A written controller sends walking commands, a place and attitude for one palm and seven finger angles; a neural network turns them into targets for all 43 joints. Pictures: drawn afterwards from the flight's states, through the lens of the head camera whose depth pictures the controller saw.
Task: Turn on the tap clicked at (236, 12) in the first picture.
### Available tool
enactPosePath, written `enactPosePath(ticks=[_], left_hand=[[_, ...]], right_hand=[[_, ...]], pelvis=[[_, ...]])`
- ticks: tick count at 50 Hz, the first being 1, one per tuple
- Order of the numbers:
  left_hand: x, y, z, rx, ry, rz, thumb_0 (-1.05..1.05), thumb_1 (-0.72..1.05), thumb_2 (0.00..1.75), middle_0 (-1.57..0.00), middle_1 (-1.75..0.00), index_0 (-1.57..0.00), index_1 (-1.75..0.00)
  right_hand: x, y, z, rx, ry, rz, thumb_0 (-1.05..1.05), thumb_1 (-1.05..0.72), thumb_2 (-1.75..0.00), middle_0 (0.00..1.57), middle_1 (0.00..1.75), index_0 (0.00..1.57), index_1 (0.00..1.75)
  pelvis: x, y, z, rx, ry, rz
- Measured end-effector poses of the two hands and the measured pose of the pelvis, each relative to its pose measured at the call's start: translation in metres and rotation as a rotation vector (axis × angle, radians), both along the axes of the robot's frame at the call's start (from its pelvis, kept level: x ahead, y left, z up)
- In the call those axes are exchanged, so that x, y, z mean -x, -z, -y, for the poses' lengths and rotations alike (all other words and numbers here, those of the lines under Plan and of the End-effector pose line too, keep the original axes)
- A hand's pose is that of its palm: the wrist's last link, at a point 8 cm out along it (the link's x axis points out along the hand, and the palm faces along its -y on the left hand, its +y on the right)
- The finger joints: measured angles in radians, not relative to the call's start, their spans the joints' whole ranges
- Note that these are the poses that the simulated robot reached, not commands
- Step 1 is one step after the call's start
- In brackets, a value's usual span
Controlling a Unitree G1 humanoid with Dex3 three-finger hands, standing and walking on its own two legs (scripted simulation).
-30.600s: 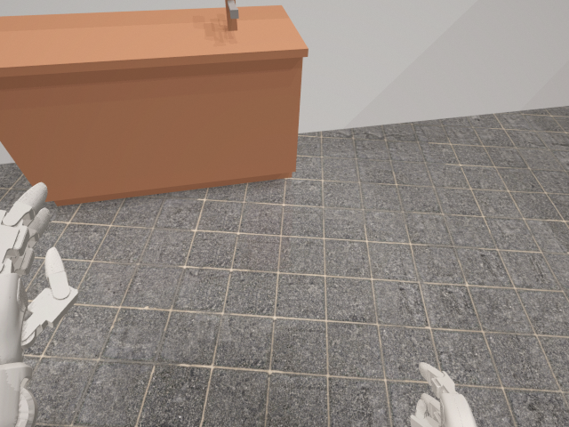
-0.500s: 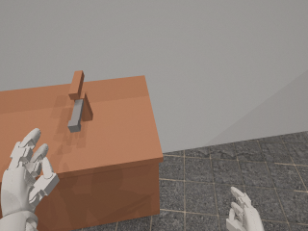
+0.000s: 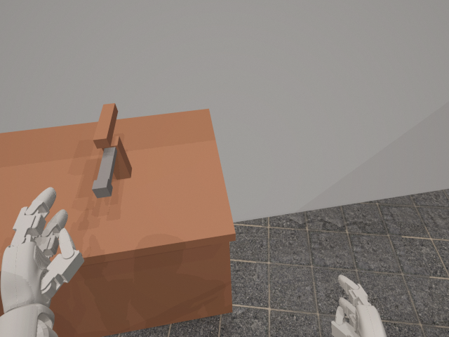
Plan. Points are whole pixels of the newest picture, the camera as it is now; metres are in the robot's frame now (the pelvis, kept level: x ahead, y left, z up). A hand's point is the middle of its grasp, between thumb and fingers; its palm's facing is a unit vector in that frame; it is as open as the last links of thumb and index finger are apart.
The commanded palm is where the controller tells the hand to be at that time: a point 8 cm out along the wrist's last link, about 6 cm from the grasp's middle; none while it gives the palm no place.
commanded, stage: reach beside the lever's end, fingers flat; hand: left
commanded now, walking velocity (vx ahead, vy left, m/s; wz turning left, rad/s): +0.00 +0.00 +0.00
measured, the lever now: (102, 188) +0.36 +0.30 +0.07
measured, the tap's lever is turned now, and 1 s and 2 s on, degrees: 0 0 0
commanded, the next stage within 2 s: push the lever round in 2.00 s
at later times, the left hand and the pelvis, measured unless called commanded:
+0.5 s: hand (78, 237) +0.22 +0.26 +0.11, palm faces +0.48 -0.87 -0.11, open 7.5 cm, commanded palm +0.18 +0.31 +0.11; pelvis +0.00 +0.01 +0.00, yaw -1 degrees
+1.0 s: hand (77, 218) +0.27 +0.29 +0.09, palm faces +0.50 -0.86 -0.10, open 7.6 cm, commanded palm +0.23 +0.33 +0.09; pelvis -0.01 +0.01 +0.00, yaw -1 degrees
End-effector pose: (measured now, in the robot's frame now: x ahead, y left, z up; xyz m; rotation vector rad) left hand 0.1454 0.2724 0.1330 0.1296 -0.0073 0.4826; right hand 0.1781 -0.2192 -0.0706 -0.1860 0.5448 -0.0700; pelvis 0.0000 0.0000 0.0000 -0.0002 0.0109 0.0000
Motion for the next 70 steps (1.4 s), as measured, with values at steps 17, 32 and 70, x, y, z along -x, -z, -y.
enactPosePath(ticks=[17, 32, 70], left_hand=[[-0.024, 0.012, -0.020, 0.007, -0.016, -0.003, 0.02, 0.90, 0.90, -0.21, -0.29, -0.20, -0.30], [-0.044, 0.022, -0.034, 0.015, -0.036, -0.001, 0.02, 0.90, 0.90, -0.20, -0.26, -0.19, -0.27], [-0.120, 0.051, -0.071, 0.028, -0.047, -0.014, 0.02, 0.90, 0.90, -0.16, -0.17, -0.16, -0.18]], right_hand=[[0.011, 0.006, 0.008, 0.021, 0.044, -0.058, 0.01, -0.90, -0.90, 0.20, 0.30, 0.20, 0.30], [0.020, 0.010, 0.006, 0.023, 0.060, -0.099, 0.01, -0.90, -0.90, 0.20, 0.30, 0.20, 0.30], [0.063, 0.032, 0.016, 0.061, 0.136, -0.285, 0.01, -0.90, -0.90, 0.20, 0.30, 0.20, 0.30]], pelvis=[[0.001, -0.001, -0.003, 0.002, 0.005, -0.009], [0.006, -0.001, -0.008, 0.005, 0.011, -0.014], [0.009, 0.005, -0.018, 0.014, 0.024, -0.083]])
